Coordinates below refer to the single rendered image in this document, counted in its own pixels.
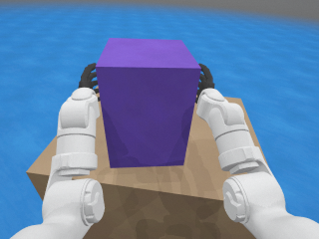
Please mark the right robot hand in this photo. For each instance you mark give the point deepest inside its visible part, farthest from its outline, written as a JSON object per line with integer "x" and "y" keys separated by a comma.
{"x": 206, "y": 81}

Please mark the robot right upper arm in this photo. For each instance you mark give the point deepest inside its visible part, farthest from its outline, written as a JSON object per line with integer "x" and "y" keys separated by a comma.
{"x": 256, "y": 201}

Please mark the left robot forearm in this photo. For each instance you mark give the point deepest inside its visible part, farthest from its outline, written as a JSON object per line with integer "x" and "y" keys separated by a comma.
{"x": 76, "y": 138}

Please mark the robot left upper arm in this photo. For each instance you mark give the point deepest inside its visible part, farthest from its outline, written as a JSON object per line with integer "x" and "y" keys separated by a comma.
{"x": 70, "y": 208}

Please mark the carton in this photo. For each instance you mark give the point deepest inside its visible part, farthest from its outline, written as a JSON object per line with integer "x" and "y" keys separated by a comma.
{"x": 147, "y": 91}

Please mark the pedestal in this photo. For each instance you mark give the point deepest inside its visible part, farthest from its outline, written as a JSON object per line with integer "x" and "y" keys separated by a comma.
{"x": 159, "y": 202}

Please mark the right robot forearm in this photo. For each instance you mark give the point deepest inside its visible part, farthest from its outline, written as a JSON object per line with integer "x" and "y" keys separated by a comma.
{"x": 237, "y": 152}

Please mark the left robot hand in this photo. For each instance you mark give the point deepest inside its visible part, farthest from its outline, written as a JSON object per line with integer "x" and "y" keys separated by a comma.
{"x": 86, "y": 79}

